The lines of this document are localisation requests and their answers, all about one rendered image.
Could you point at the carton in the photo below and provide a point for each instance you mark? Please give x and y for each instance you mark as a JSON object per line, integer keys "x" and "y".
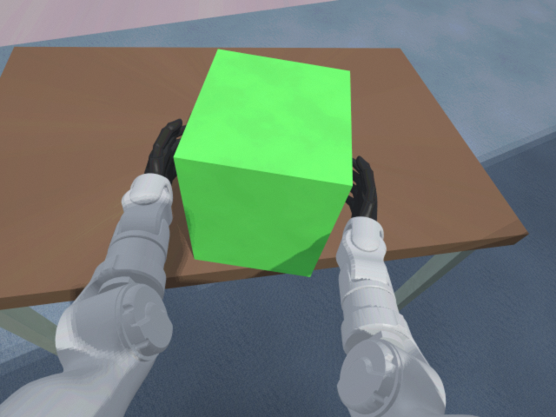
{"x": 264, "y": 164}

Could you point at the robot left upper arm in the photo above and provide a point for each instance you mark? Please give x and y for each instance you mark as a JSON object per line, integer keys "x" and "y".
{"x": 107, "y": 345}

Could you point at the left robot forearm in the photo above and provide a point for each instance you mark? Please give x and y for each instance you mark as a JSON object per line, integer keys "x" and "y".
{"x": 139, "y": 246}

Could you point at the robot right upper arm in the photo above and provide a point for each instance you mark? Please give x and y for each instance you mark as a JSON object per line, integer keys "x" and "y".
{"x": 379, "y": 379}

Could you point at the table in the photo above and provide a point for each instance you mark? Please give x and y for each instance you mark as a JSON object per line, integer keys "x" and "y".
{"x": 77, "y": 125}

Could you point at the robot right hand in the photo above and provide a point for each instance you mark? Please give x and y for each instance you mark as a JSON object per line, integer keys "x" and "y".
{"x": 364, "y": 202}

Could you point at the right robot forearm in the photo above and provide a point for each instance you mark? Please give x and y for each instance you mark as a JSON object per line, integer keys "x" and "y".
{"x": 367, "y": 296}

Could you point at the robot left hand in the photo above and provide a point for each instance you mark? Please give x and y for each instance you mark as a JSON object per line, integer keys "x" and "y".
{"x": 161, "y": 158}

